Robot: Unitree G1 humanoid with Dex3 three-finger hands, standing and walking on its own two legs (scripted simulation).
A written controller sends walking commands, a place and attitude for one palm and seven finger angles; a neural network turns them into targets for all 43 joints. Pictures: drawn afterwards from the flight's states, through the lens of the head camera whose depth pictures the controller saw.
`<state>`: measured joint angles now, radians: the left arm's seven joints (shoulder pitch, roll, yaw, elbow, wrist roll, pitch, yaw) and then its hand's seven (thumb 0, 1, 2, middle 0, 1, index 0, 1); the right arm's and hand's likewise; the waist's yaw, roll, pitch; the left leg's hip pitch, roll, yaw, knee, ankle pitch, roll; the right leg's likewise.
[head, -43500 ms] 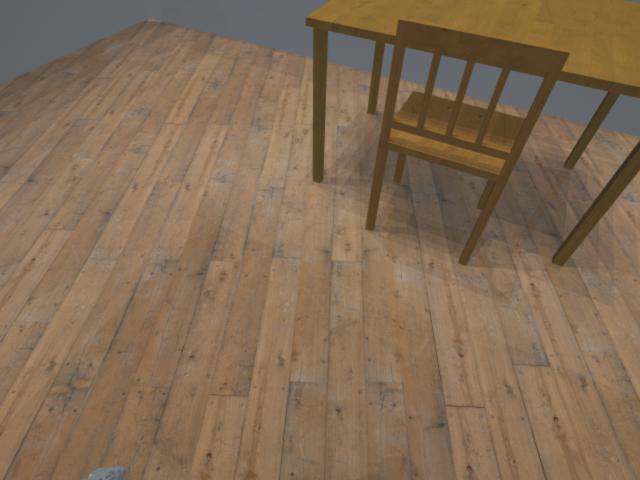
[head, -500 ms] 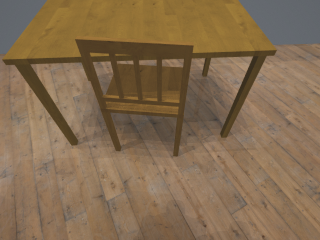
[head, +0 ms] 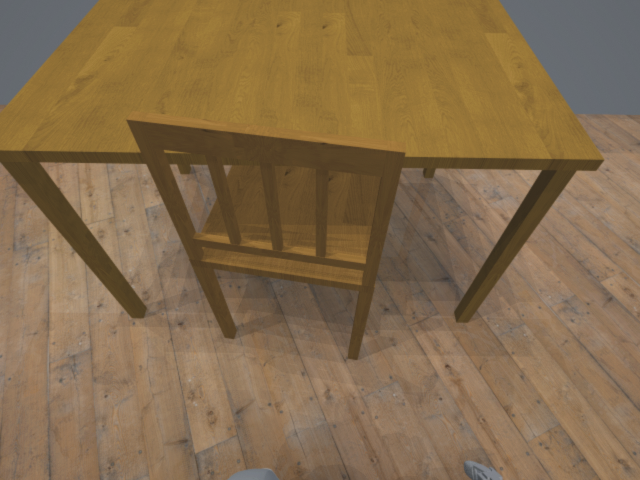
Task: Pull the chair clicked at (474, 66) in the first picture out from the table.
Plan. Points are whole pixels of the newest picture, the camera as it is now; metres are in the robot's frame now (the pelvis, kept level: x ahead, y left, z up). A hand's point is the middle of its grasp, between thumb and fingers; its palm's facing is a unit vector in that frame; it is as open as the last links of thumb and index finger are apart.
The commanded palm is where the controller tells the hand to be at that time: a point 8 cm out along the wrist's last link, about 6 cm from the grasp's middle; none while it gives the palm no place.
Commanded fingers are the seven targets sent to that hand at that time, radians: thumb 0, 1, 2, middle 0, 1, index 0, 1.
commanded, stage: come to a stop and stand still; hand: left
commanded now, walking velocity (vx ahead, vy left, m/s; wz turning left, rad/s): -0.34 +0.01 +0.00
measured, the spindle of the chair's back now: (273, 208) +0.58 +0.14 -0.08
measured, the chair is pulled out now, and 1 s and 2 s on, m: -0.08 -0.08 -0.08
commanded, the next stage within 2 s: look again from close up in 1.16 s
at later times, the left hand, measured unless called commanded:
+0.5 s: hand out of the picture +0.12 +0.21 -0.17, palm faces +0.13 -0.96 -0.26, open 7.4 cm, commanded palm none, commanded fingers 0.00 0.90 0.90 -0.20 -0.30 -0.20 -0.30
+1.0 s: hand out of the picture +0.08 +0.15 -0.16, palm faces +0.04 -0.97 -0.24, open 7.3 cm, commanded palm none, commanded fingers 0.00 0.90 0.90 -0.20 -0.30 -0.20 -0.30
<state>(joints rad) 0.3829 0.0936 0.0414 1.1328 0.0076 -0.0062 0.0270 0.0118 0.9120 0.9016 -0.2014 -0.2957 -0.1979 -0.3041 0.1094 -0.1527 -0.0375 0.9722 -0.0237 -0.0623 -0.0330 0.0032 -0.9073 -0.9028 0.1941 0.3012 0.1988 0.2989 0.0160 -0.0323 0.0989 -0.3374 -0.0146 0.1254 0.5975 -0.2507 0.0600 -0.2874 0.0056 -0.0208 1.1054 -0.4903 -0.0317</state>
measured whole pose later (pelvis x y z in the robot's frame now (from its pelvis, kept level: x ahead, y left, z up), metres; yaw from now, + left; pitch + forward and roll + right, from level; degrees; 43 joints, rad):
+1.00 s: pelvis +0.04 -0.03 +0.00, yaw +2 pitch -2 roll +0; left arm 0.25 0.16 0.00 0.98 0.02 0.01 0.04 0.01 0.93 0.90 -0.20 -0.30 -0.20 -0.30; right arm 0.25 -0.18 -0.02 0.98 -0.01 0.02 -0.01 0.01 -0.91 -0.90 0.20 0.30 0.20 0.30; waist -0.02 0.03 0.04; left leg -0.28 0.04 0.05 0.61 -0.30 -0.01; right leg -0.21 0.00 0.03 0.61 -0.37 0.01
